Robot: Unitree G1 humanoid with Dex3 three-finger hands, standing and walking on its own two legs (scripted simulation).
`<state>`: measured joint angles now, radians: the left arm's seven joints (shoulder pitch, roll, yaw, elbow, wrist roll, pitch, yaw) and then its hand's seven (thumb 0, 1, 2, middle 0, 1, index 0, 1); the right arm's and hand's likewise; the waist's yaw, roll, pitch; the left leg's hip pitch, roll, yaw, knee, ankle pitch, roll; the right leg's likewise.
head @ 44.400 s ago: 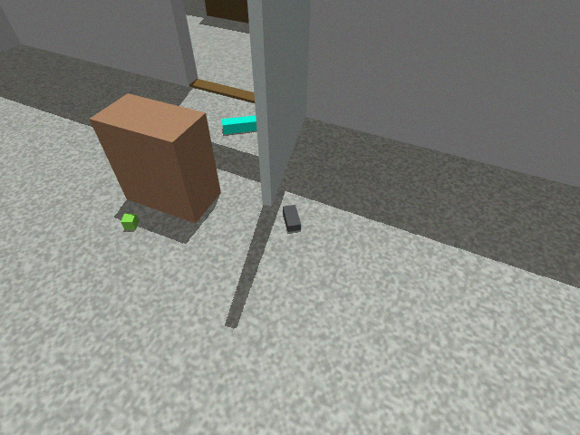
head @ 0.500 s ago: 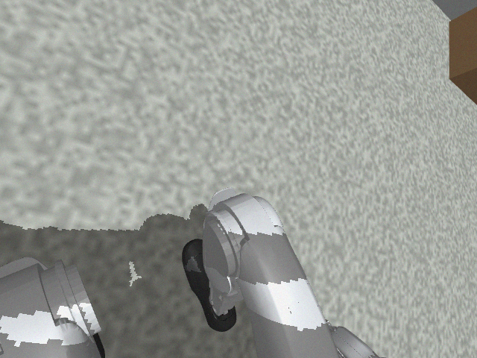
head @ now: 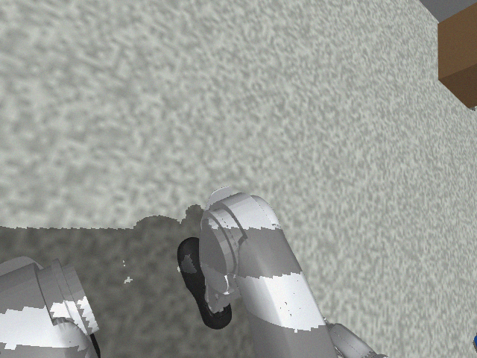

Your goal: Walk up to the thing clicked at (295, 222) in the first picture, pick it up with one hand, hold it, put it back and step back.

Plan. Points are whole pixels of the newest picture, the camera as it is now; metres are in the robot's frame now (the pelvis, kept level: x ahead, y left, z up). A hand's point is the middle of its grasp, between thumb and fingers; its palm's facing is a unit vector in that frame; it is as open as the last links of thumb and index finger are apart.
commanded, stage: open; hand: left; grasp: from above
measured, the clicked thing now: out of the picture +0.46 +0.34 -0.28
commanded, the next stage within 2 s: withdraw in 0.74 s
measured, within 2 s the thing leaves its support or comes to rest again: neither
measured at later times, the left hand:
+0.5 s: hand out of the picture +0.45 +0.33 -0.25, palm faces -0.45 -0.13 -0.88, open 12.7 cm
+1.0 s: hand out of the picture +0.46 +0.33 -0.24, palm faces -0.40 -0.14 -0.91, open 13.4 cm
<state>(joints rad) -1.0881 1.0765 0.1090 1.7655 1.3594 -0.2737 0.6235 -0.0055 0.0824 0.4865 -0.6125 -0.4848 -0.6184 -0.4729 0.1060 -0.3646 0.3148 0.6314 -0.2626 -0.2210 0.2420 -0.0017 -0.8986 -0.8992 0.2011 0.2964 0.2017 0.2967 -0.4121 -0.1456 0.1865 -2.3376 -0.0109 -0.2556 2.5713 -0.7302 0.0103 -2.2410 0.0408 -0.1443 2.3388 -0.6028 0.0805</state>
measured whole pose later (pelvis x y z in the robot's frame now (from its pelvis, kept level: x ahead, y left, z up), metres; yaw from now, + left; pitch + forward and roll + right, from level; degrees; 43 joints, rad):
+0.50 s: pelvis +0.00 +0.00 +0.00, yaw +0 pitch +27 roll -16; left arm -1.09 1.08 0.09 1.76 1.34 -0.26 0.61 0.00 -0.27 0.80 -0.29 -0.80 -0.29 -0.80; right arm 0.11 -0.36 0.33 0.61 -0.25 -0.22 0.24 0.00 -0.90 -0.90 0.20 0.30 0.20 0.30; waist -0.42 -0.14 0.19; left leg -2.33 -0.01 -0.26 2.56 -0.73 0.02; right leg -2.23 0.04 -0.15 2.32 -0.60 0.08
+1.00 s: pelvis +0.00 +0.00 +0.01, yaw +0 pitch +27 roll -16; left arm -1.09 1.09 0.13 1.69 1.34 -0.26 0.61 0.00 -0.39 0.92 -0.17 -0.94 -0.17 -0.93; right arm 0.13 -0.36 0.32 0.60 -0.25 -0.22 0.24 0.00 -0.90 -0.90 0.20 0.30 0.20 0.30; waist -0.41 -0.15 0.20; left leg -2.33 -0.01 -0.26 2.55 -0.72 0.01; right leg -2.23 0.04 -0.15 2.31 -0.60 0.07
